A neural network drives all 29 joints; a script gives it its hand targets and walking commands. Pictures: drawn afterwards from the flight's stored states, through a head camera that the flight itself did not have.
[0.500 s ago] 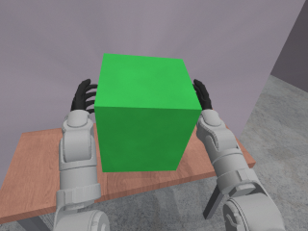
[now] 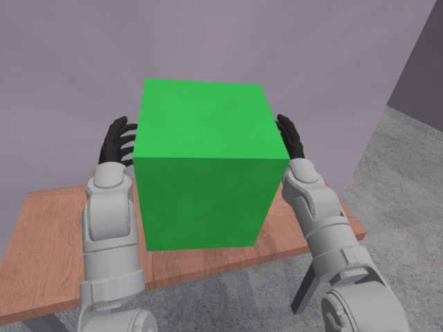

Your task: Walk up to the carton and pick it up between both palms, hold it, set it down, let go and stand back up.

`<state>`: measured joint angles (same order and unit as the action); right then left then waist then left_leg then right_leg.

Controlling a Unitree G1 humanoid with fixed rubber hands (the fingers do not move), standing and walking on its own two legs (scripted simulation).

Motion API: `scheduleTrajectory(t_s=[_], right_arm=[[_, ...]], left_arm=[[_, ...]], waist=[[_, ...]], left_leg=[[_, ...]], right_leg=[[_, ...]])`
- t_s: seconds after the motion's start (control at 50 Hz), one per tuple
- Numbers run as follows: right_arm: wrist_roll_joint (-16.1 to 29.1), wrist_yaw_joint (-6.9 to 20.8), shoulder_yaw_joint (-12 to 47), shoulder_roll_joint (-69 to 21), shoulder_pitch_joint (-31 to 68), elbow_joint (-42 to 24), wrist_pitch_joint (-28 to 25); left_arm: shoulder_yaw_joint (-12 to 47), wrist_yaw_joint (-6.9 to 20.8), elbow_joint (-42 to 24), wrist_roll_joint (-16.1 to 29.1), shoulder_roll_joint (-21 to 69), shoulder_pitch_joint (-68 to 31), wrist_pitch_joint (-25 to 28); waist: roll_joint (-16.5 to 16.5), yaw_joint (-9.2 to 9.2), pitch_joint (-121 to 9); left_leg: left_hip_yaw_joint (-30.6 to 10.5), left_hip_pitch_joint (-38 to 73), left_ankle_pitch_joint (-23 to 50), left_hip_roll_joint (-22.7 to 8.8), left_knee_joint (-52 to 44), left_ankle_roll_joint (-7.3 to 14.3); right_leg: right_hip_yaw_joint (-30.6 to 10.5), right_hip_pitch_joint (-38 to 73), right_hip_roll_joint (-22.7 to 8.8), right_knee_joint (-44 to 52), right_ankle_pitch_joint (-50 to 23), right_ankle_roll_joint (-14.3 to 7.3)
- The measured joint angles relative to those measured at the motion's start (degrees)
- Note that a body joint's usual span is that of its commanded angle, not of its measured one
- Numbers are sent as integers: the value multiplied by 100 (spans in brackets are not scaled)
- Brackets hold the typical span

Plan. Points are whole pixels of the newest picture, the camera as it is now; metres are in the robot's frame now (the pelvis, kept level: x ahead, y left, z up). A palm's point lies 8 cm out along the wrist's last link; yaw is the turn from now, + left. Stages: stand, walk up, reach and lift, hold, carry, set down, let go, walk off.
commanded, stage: hold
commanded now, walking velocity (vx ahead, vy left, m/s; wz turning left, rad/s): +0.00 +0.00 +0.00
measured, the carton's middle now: (203, 168) +0.39 +0.02 +0.14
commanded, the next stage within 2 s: none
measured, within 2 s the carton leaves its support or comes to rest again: neither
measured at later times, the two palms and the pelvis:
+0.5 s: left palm (116, 163) +0.35 +0.16 +0.19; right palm (293, 160) +0.36 -0.14 +0.18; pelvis +0.00 +0.00 +0.00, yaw +0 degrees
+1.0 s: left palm (115, 164) +0.35 +0.16 +0.19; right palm (293, 161) +0.35 -0.14 +0.18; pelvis +0.00 +0.00 +0.00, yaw +0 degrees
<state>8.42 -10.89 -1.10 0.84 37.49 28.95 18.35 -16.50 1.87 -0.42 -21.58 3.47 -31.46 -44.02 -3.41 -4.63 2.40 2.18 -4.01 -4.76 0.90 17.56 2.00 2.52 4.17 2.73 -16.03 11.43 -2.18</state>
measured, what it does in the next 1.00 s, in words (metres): stands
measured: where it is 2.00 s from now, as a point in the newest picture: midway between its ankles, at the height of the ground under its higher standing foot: outside the picture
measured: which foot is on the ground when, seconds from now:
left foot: down 0.00-1.00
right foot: down 0.00-1.00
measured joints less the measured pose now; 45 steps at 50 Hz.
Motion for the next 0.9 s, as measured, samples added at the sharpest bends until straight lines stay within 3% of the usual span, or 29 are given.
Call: scheduleTrajectory(t_s=[0.9], right_arm=[[-102,-80,-44,-68,-69,-94,17]], left_arm=[[-60,95,143,21,-28,-59,60]], waist=[[70,-11,10]], left_leg=[[-6,37,58,-1,-73,1]], right_leg=[[16,10,0,13,-23,-11]])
